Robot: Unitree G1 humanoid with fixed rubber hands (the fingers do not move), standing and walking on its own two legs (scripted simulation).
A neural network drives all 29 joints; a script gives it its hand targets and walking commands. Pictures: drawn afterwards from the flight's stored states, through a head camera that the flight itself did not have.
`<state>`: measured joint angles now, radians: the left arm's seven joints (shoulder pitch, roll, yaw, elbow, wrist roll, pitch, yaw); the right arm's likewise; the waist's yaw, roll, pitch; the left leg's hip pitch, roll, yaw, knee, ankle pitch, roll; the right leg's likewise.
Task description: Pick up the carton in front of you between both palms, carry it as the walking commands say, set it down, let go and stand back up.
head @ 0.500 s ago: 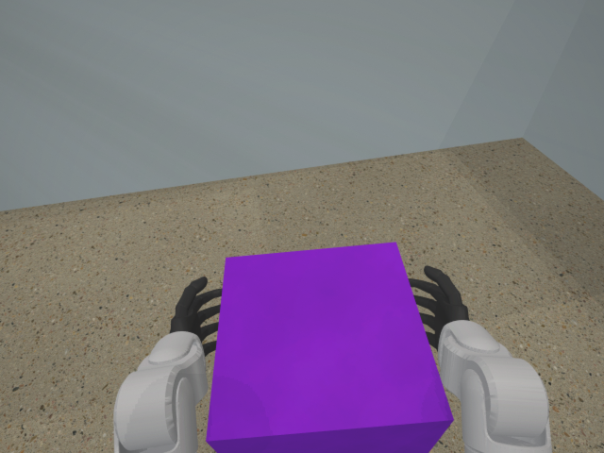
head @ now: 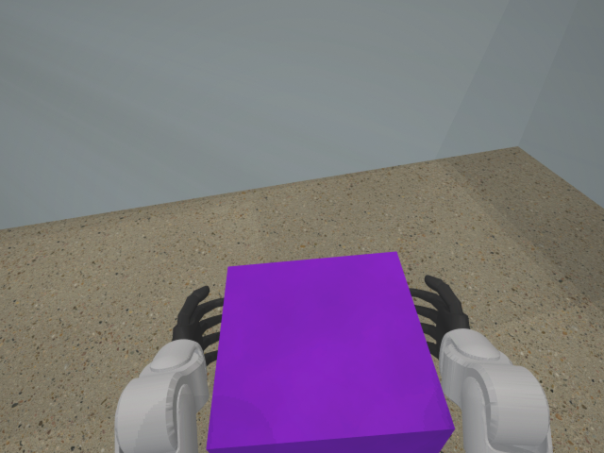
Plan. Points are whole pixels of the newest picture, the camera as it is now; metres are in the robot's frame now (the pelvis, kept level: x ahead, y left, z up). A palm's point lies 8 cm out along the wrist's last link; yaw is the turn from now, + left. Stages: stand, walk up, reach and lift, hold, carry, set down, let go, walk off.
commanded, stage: carry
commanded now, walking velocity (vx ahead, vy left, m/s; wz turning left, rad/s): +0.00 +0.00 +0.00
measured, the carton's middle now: (323, 382) +0.23 +0.00 +0.02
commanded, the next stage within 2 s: hold in 1.22 s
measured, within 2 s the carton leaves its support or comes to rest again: neither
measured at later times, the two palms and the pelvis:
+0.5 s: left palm (202, 382) +0.22 +0.14 +0.05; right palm (453, 370) +0.22 -0.16 +0.06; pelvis -0.04 -0.01 +0.00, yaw +0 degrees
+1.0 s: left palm (212, 374) +0.24 +0.14 +0.04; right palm (450, 362) +0.24 -0.16 +0.04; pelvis -0.04 -0.01 +0.00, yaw +0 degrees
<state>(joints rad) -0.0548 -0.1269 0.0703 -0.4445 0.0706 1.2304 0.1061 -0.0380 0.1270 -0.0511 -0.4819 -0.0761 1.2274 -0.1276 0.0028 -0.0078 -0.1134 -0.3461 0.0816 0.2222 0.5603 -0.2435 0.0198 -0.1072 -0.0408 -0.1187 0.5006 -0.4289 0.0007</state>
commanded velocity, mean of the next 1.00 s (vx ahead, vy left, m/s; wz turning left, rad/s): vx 0.00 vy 0.00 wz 0.00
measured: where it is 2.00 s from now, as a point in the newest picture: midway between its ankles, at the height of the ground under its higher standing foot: outside the picture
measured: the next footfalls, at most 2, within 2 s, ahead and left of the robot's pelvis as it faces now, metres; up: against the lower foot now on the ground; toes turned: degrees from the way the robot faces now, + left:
none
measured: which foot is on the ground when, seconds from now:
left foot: down 0.00-1.00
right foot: down 0.00-1.00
